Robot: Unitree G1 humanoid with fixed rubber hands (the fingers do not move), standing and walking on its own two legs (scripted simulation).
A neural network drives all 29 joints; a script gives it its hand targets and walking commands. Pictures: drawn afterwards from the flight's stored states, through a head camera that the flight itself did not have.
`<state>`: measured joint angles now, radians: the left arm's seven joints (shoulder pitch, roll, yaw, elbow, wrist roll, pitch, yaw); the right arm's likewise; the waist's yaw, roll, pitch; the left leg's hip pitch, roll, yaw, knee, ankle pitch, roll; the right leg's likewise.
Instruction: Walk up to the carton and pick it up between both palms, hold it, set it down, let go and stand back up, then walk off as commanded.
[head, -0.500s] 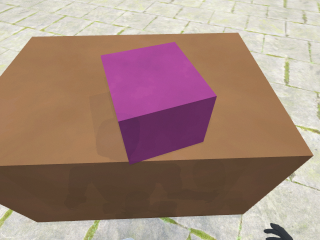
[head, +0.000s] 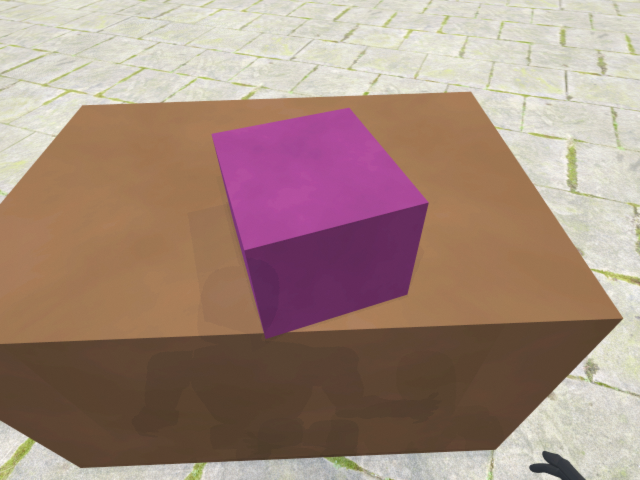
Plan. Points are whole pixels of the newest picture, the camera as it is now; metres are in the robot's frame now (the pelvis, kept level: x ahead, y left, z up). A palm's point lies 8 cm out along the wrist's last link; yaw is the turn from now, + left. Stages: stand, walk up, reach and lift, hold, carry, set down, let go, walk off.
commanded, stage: walk up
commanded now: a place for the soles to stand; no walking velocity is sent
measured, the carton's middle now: (310, 215) +0.52 +0.02 +0.04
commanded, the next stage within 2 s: reach and lift in 1.90 s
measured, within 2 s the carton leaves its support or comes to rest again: neither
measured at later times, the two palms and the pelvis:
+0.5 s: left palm out of the picture +0.10 +0.32 -0.09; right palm out of the picture +0.12 -0.29 -0.10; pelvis +0.02 +0.01 +0.00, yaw +0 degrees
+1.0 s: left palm out of the picture +0.08 +0.31 -0.08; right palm out of the picture +0.10 -0.30 -0.11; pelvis +0.01 +0.00 +0.00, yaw +1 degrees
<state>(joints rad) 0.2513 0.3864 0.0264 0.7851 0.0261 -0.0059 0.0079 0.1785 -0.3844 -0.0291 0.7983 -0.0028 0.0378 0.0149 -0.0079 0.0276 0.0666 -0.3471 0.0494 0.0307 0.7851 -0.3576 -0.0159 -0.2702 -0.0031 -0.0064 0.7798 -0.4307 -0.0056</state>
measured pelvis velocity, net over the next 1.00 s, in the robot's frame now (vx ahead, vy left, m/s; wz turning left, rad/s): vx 0.01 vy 0.00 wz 0.01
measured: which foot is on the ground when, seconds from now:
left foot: down 0.00-0.74, up 0.76-0.96, down 0.98-1.00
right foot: down 0.00-0.50, up 0.52-0.72, down 0.74-1.00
